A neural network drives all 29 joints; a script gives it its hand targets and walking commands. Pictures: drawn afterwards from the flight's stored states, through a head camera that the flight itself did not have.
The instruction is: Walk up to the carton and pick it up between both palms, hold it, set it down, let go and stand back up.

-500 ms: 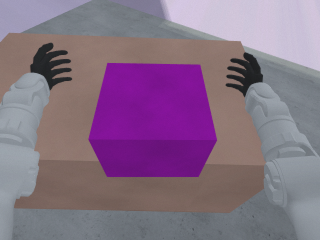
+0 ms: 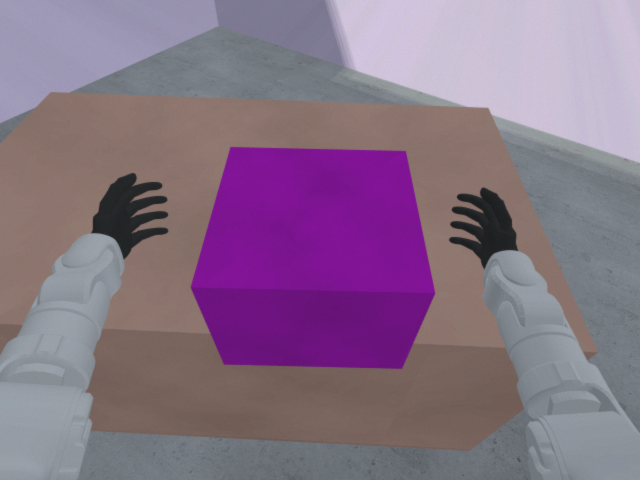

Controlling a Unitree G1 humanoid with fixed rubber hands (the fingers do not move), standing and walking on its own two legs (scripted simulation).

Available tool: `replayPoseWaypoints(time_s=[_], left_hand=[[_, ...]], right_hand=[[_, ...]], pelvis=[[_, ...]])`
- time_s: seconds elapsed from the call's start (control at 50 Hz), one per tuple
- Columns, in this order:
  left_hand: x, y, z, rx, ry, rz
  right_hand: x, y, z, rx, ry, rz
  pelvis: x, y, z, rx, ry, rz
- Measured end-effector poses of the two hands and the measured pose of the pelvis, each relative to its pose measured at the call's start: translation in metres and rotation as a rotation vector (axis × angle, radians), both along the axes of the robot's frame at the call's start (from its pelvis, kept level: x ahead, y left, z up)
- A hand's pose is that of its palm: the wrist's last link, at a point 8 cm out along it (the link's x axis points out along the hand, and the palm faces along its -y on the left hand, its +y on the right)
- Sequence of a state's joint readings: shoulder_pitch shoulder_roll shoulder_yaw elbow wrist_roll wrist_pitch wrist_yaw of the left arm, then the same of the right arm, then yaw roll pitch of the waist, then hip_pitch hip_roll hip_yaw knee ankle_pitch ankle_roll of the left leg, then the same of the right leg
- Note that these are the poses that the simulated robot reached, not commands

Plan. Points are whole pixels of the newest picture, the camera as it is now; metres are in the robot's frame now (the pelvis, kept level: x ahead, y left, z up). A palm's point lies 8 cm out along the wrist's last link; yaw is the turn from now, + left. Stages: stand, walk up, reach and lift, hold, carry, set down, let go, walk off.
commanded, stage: set down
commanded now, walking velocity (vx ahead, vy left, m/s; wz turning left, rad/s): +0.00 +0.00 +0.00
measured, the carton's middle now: (315, 256) +0.47 -0.02 -0.01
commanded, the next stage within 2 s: let go in 1.24 s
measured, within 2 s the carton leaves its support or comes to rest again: neither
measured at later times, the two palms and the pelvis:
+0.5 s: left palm (105, 308) +0.35 +0.25 +0.06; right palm (496, 315) +0.33 -0.24 +0.04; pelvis -0.01 +0.01 +0.00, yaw +0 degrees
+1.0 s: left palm (98, 390) +0.27 +0.25 +0.01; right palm (499, 381) +0.26 -0.24 +0.00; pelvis -0.01 +0.01 -0.01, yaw +0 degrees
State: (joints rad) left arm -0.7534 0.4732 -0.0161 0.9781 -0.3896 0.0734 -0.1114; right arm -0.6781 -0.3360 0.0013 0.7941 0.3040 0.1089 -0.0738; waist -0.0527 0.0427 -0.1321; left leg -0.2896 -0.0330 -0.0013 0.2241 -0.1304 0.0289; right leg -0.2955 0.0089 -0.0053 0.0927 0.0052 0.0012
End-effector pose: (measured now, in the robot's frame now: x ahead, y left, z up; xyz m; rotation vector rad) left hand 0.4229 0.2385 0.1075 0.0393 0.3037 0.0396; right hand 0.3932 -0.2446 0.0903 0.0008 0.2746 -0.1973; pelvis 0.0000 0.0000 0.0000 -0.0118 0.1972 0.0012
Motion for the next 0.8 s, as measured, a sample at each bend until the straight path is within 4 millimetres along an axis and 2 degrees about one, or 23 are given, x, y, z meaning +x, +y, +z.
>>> replayPoseWaypoints(time_s=[0.8], left_hand=[[-0.122, 0.012, -0.083, 0.008, -0.003, -0.005]], right_hand=[[-0.107, 0.008, -0.075, 0.031, 0.013, -0.006]], pelvis=[[-0.007, 0.008, -0.004, -0.008, -0.148, 0.004]])
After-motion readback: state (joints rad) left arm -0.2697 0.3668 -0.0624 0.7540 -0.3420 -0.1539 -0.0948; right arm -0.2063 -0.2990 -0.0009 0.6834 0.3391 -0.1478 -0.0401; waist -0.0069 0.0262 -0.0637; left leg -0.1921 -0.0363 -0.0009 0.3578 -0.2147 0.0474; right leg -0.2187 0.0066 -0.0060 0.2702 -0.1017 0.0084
